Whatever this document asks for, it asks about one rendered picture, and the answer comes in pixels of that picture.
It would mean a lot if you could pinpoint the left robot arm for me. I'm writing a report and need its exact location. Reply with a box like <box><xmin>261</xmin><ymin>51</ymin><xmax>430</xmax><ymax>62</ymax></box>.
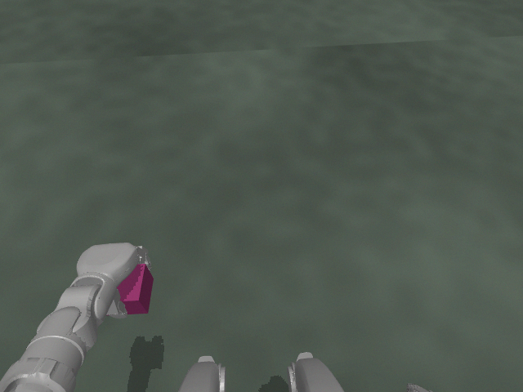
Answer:
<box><xmin>0</xmin><ymin>272</ymin><xmax>117</xmax><ymax>392</ymax></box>

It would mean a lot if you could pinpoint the left robot hand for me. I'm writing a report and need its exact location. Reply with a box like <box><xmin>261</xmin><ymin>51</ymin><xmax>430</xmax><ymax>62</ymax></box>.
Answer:
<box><xmin>76</xmin><ymin>243</ymin><xmax>151</xmax><ymax>319</ymax></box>

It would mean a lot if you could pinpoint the small box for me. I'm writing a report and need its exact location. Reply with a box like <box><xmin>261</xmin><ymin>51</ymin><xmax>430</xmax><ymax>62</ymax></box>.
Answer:
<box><xmin>117</xmin><ymin>264</ymin><xmax>154</xmax><ymax>314</ymax></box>

